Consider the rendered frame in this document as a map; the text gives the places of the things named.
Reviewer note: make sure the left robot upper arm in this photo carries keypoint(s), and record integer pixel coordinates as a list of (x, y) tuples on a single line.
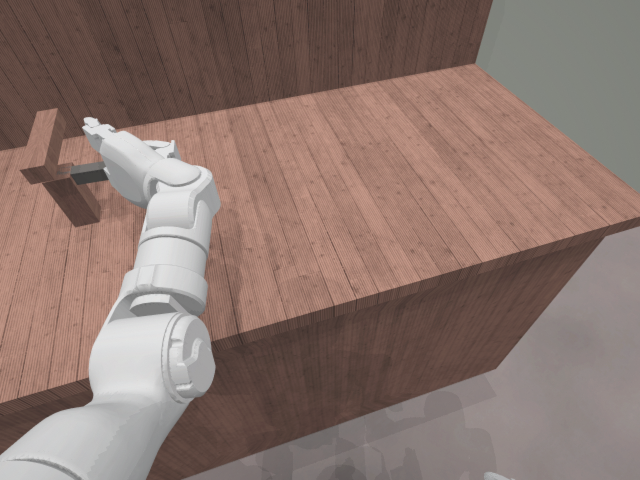
[(144, 373)]

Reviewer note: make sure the robot left forearm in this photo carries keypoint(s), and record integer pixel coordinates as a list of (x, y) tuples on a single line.
[(168, 274)]

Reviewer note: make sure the counter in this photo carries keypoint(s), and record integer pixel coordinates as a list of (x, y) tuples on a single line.
[(393, 219)]

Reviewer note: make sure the tap lever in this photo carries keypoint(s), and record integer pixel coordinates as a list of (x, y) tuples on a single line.
[(87, 173)]

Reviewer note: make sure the left robot hand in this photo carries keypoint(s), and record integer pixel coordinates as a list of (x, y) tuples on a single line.
[(127, 158)]

